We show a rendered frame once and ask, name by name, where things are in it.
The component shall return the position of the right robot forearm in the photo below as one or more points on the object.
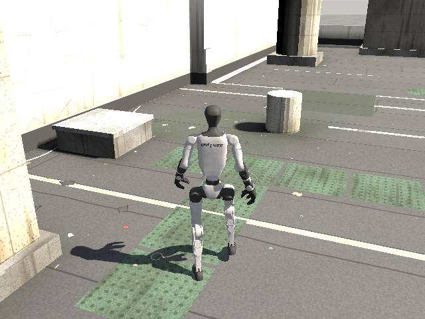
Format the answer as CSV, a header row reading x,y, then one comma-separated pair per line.
x,y
246,178

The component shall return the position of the left robot forearm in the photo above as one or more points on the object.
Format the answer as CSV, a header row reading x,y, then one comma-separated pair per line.
x,y
180,172

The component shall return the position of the robot right hand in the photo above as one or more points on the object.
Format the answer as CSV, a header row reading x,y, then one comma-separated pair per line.
x,y
252,195

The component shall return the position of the robot left hand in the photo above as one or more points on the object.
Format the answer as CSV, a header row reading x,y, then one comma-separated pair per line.
x,y
184,179

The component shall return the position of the left robot upper arm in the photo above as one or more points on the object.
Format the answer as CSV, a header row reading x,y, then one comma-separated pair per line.
x,y
188,149

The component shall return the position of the humanoid robot torso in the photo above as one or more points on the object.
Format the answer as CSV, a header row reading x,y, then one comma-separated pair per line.
x,y
212,155

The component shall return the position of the right robot upper arm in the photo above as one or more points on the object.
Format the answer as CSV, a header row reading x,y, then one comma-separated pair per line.
x,y
236,151

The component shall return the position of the right robot foot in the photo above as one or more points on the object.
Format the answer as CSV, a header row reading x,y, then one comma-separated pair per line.
x,y
231,249

